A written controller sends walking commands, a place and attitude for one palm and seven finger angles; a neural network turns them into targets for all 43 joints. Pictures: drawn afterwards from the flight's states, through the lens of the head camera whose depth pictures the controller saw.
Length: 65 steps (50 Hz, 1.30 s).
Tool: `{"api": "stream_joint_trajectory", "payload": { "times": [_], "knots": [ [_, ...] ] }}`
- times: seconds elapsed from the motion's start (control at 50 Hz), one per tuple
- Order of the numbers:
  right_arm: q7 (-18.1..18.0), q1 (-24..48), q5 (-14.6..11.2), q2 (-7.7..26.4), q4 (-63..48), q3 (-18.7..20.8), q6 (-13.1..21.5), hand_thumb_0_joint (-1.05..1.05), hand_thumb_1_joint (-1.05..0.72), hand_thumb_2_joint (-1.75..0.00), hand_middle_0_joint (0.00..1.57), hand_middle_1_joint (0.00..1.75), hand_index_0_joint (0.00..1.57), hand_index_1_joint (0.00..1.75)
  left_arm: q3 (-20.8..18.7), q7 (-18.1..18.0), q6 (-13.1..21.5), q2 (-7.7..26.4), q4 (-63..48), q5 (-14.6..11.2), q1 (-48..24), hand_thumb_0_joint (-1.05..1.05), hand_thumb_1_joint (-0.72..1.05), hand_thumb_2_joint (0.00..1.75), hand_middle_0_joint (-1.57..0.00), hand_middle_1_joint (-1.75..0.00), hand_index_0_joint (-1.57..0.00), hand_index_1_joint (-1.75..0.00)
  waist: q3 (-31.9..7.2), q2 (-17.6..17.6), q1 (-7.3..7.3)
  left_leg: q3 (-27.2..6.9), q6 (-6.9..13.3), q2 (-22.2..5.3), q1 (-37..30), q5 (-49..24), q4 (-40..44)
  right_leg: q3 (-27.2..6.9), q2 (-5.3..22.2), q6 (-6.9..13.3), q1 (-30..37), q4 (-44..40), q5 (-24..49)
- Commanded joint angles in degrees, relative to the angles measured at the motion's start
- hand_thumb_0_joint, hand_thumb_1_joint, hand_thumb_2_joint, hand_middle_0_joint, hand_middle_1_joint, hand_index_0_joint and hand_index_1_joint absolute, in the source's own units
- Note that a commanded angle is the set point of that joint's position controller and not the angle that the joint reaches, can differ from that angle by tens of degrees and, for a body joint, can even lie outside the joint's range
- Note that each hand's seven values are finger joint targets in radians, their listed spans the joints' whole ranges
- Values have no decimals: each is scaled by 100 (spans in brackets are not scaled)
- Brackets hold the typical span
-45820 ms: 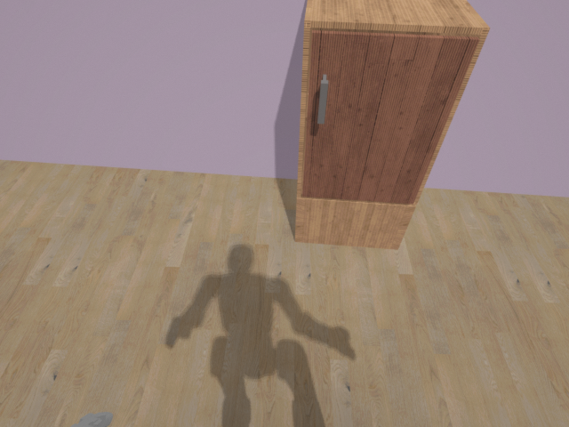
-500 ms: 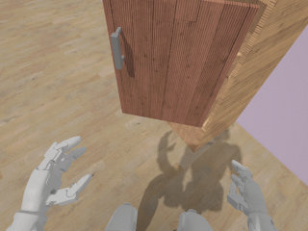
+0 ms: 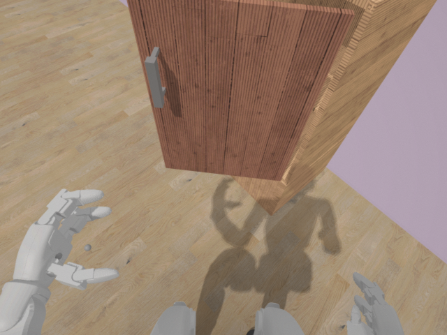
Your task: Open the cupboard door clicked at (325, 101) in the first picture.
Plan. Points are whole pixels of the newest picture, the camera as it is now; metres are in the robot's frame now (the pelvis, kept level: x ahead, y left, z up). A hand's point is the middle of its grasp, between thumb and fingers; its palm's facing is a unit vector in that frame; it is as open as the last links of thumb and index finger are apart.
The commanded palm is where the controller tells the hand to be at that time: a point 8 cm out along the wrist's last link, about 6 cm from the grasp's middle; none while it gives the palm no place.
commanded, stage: raise the hand with hooked fingers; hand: left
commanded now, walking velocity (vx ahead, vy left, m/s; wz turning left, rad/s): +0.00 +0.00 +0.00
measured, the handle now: (157, 78) +0.63 +0.19 +0.05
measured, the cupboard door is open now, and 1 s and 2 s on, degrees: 43 43 43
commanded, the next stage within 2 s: move the hooked fingers beside the handle in 1.02 s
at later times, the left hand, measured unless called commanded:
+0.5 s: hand (60, 211) +0.29 +0.28 +0.06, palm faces -0.04 -1.00 -0.07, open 14.0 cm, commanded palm +0.27 +0.33 +0.07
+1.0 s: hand (66, 208) +0.30 +0.27 +0.06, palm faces -0.04 -1.00 -0.06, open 14.0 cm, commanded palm +0.27 +0.31 +0.07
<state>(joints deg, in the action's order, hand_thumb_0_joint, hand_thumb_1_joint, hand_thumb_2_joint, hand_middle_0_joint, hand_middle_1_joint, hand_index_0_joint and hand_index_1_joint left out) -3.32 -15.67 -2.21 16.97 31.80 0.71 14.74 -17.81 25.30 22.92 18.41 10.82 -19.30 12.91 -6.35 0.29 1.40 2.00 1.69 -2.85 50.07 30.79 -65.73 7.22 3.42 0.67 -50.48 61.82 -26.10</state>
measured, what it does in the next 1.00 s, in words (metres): stands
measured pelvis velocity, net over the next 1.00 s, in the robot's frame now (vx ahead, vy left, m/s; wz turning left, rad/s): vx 0.01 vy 0.00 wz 0.00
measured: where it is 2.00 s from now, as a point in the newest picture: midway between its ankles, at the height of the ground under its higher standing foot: outside the picture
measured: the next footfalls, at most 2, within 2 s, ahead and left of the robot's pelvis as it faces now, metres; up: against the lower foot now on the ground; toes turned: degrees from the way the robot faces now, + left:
none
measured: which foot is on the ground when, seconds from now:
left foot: down 0.00-1.00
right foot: down 0.00-1.00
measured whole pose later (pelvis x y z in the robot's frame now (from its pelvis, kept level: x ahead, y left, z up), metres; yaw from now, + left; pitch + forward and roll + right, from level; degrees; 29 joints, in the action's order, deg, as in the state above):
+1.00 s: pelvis +0.01 +0.00 +0.01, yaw +0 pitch +15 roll -2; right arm -2.7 -16.6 -2.0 16.5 30.4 -1.9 11.7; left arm -25.8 33.0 20.5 24.5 24.8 -21.2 0.1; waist -6.3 0.8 1.7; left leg 2.0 1.2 -3.2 46.8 29.6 -61.2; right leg 7.2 2.6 0.9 -47.3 57.3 -24.9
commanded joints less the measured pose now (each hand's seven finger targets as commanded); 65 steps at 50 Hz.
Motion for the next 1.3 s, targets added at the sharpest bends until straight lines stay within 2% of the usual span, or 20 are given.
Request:
{"api": "stream_joint_trajectory", "payload": {
  "times": [0.0,0.1,0.14,0.2,0.28,0.38,0.46,0.56,0.58,0.68,0.78,0.82,0.9,0.96,1.04,1.1,1.14,1.16,1.22,1.28],
  "knots": [
    [7,149,6,718,-855,233,271,0,-90,-90,20,30,20,30,-597,-13,263,1099,-1062,-122,-605,0,-38,35,-29,-112,-29,-112,-1315,567,-117,-446,-99,244,-916,-1503,1347,-272,-371,88,1015,-832,594],
    [30,87,27,754,-920,195,191,0,-90,-90,20,30,20,30,-661,75,106,1236,-970,-92,-846,0,-50,30,-30,-120,-30,-120,-1421,672,-110,-479,-143,220,-1145,-1948,1385,-212,-397,99,1087,-802,974],
    [24,66,19,765,-914,190,174,0,-90,-90,20,30,20,30,-715,126,75,1280,-872,-115,-921,0,-50,30,-30,-120,-30,-120,-1414,483,-76,-475,-138,214,-1152,-2022,1364,-206,-400,85,1135,-835,1081],
    [17,46,32,787,-900,162,147,0,-90,-90,20,30,20,30,-810,271,31,1401,-712,-160,-1231,0,-50,30,-30,-120,-30,-120,-1463,613,-75,-483,-165,209,-1223,-2205,1329,-211,-412,94,1110,-802,1214],
    [-14,12,34,823,-868,134,106,0,-90,-90,20,30,20,30,-981,464,-39,1623,-427,-230,-1624,0,-50,30,-30,-120,-30,-120,-1529,461,-36,-471,-143,212,-1197,-2218,1312,-233,-435,101,1176,-849,1274],
    [-25,-36,32,852,-831,121,98,0,-90,-90,20,30,20,30,-1127,639,-74,1883,-271,-240,-1968,0,-50,30,-30,-120,-30,-120,-1725,692,-74,-503,-166,191,-1406,-2628,1329,-240,-426,114,1228,-838,1458],
    [-21,-96,47,882,-806,138,88,0,-90,-90,20,30,20,30,-1395,711,-96,2170,-15,-294,-2020,0,-50,30,-30,-120,-30,-120,-1789,612,-113,-497,-157,181,-1413,-2784,1319,-248,-439,120,1303,-858,1554],
    [1,-103,11,887,-847,152,51,0,-90,-90,20,30,20,30,-1235,854,-129,1949,267,-393,-2006,0,-50,30,-30,-120,-30,-120,-1643,571,-85,-448,-135,204,-1322,-2537,1405,-271,-429,122,1340,-971,1442],
    [12,-160,11,886,-850,164,38,0,-90,-90,20,30,20,30,-1292,864,-132,1979,272,-391,-1950,0,-50,30,-30,-120,-30,-120,-1782,496,-90,-436,-131,199,-1384,-2646,1408,-276,-427,97,1384,-977,1525],
    [41,-176,16,905,-885,174,-9,0,-90,-90,20,30,20,30,-1372,787,-70,2099,285,-360,-1977,0,-50,30,-30,-120,-30,-120,-1569,434,-78,-404,-119,208,-1209,-2356,1458,-289,-436,106,1352,-1022,1342],
    [39,-173,29,859,-879,162,-10,0,-90,-90,20,30,20,30,-1465,682,119,2210,98,-338,-2044,0,-50,30,-30,-120,-30,-120,-1716,637,-96,-362,-101,224,-1230,-2261,1444,-368,-422,107,1494,-1030,1318],
    [28,-147,9,844,-871,170,-7,0,-90,-90,20,30,20,30,-1379,690,157,2091,103,-370,-2023,0,-50,30,-30,-120,-30,-120,-1666,603,-67,-340,-88,233,-1202,-2122,1437,-395,-407,86,1461,-1075,1247],
    [3,-137,-5,852,-848,145,-32,0,-90,-90,20,30,20,30,-1300,758,95,2040,303,-356,-2111,0,-50,30,-30,-120,-30,-120,-1513,486,-20,-349,-77,232,-1062,-1905,1447,-404,-403,86,1444,-1108,1119],
    [-10,-113,12,853,-872,132,-16,0,-90,-90,20,30,20,30,-1362,773,75,2162,277,-347,-2171,0,-50,30,-30,-120,-30,-120,-1523,616,-51,-331,-63,241,-1054,-1971,1410,-440,-410,116,1477,-1089,1182],
    [-15,-91,-9,821,-869,127,-6,0,-90,-90,20,30,20,30,-1291,802,93,2048,254,-374,-2151,0,-50,30,-30,-120,-30,-120,-1541,522,-14,-321,-58,245,-1054,-1844,1404,-461,-389,77,1478,-1145,1111],
    [-28,-86,-11,832,-877,110,-21,0,-90,-90,20,30,20,30,-1322,821,61,2048,494,-385,-2175,0,-50,30,-30,-120,-30,-120,-1436,295,-15,-309,-55,248,-850,-1670,1373,-492,-395,73,1485,-1146,948],
    [-78,-94,-17,859,-774,102,-27,0,-90,-90,20,30,20,30,-1345,795,78,2189,625,-337,-2754,0,-50,30,-30,-120,-30,-120,-1312,333,79,-313,-48,233,-746,-1493,1310,-538,-378,60,1337,-1159,776],
    [-100,-93,3,860,-753,83,-23,0,-90,-90,20,30,20,30,-1219,823,85,2143,619,-320,-3101,0,-50,30,-30,-120,-30,-120,-1295,509,120,-295,-43,236,-745,-1482,1256,-556,-391,89,1235,-1107,763],
    [-172,-168,-14,878,-614,76,-29,0,-90,-90,20,30,20,30,-1212,872,99,2316,1018,-205,-3824,0,-50,30,-30,-120,-30,-120,-1463,456,212,-311,-32,224,-697,-1362,1171,-638,-355,61,1171,-1115,640],
    [-186,-252,-6,885,-547,71,-42,0,-90,-90,20,30,20,30,-1167,948,90,2424,1199,-112,-4153,0,-50,30,-30,-120,-30,-120,-1805,684,166,-322,-30,210,-877,-1680,1150,-609,-366,102,1214,-998,989]
  ]
}}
